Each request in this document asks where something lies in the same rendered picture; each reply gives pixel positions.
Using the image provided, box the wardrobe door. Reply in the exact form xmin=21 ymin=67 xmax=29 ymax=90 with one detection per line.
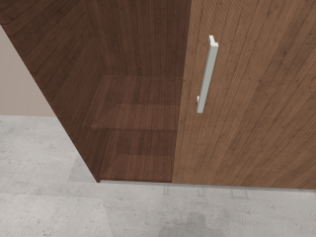
xmin=172 ymin=0 xmax=316 ymax=190

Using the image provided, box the handle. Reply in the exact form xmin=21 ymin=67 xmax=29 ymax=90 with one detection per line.
xmin=197 ymin=36 xmax=218 ymax=114

